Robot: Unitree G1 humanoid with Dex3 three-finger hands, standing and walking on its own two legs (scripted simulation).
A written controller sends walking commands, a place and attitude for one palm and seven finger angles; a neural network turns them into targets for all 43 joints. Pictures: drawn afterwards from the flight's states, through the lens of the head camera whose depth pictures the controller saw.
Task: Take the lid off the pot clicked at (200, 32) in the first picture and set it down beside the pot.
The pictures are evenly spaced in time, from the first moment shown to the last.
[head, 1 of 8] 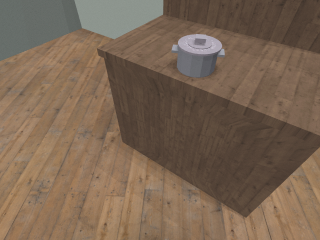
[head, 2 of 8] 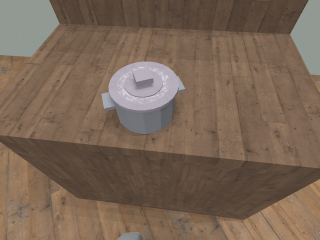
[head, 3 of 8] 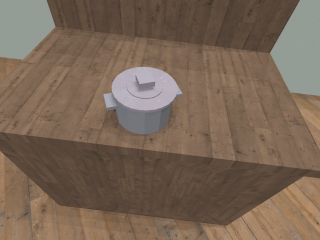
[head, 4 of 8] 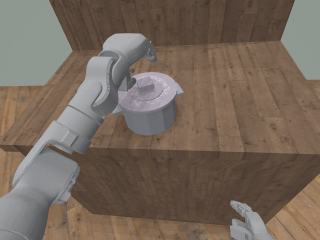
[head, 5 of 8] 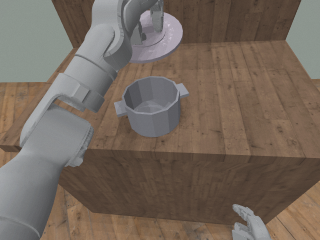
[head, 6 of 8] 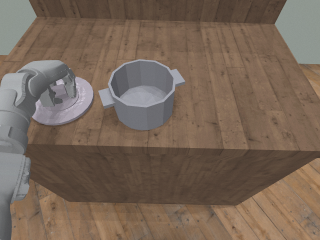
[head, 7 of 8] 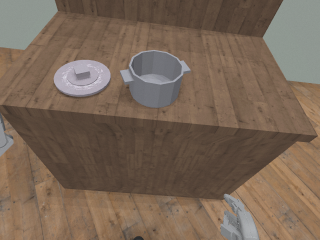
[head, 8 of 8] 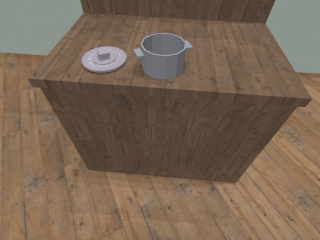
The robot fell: no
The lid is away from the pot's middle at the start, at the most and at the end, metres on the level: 0.00 0.25 0.23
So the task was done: yes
